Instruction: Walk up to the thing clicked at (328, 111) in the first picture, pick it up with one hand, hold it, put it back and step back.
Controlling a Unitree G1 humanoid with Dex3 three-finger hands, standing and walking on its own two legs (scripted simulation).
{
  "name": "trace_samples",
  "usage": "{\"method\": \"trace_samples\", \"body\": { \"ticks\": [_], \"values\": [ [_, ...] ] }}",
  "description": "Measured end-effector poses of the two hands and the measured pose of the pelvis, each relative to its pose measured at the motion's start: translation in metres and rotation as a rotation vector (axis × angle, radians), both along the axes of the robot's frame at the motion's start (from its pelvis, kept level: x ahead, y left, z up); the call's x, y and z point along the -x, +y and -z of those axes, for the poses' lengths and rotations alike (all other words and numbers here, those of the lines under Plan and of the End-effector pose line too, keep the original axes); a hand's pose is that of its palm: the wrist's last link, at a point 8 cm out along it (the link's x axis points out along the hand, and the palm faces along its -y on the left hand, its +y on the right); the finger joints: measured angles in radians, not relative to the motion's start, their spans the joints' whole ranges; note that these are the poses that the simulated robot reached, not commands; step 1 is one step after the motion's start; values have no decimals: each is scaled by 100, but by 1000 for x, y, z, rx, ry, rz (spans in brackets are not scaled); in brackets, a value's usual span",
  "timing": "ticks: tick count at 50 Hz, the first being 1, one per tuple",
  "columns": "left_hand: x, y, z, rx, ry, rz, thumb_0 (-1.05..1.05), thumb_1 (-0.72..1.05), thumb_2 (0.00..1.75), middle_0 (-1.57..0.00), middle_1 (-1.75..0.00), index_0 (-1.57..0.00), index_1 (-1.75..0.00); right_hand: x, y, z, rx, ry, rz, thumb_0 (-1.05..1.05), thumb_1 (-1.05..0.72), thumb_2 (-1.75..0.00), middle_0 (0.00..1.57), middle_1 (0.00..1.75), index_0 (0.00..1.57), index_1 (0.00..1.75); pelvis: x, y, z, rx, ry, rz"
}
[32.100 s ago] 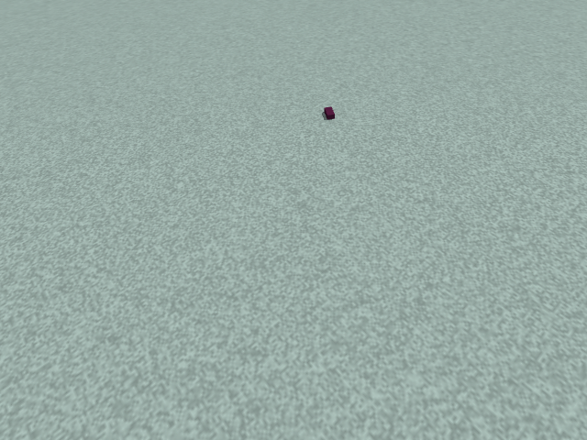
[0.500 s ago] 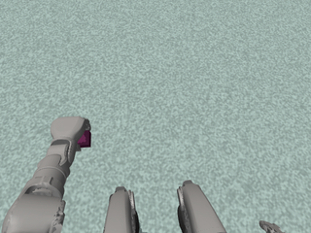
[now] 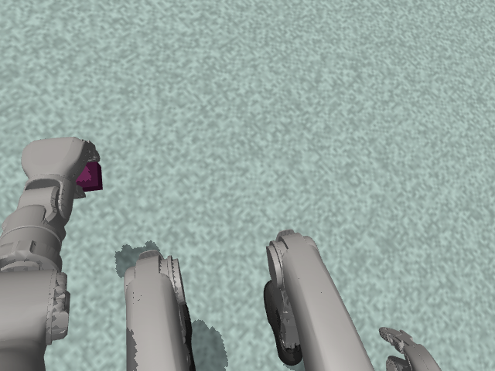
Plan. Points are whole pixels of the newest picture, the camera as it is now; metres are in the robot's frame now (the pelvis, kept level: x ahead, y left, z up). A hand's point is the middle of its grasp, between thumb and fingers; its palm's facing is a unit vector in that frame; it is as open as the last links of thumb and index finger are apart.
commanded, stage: crouch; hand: left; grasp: from above
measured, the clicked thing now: (73, 178) +0.47 +0.28 -0.19
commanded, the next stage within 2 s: lower in 0.86 s
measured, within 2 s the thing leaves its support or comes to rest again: neither
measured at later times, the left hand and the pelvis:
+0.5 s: hand (83, 181) +0.47 +0.27 -0.23, palm faces -0.46 -0.03 -0.89, open 7.5 cm; pelvis -0.01 +0.00 -0.07, yaw -3 degrees
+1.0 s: hand (85, 181) +0.49 +0.29 -0.27, palm faces -0.46 -0.03 -0.89, open 7.4 cm; pelvis +0.00 +0.00 -0.11, yaw -5 degrees
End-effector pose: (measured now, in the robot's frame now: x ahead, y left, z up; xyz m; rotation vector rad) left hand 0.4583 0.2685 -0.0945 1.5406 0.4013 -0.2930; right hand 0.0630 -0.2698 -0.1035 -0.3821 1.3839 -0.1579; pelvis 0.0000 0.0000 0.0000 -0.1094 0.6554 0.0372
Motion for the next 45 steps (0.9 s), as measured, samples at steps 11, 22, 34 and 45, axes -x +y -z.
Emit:
{"method": "trace_samples", "body": {
  "ticks": [11,22,34,45],
  "values": [
    [-11,7,37,-8,19,-45,0,38,11,-96,-18,-99,-15,-3,-6,32,-13,16,-26,1,-91,-90,20,30,20,30,0,-3,34,5,-9,15],
    [-21,5,69,2,40,-27,0,40,10,-95,-20,-97,-17,26,-9,57,-12,79,-5,1,-91,-90,20,30,20,30,4,-5,66,12,-41,32],
    [-26,10,98,-1,35,-27,0,41,8,-93,-21,-96,-18,45,-4,81,-15,122,-10,1,-91,-90,20,30,20,30,8,-5,95,24,-73,43],
    [-33,15,114,0,35,-27,0,41,8,-93,-21,-96,-18,38,-1,89,-17,126,-39,1,-91,-90,20,30,20,30,5,-4,105,36,-78,50]
  ]
}}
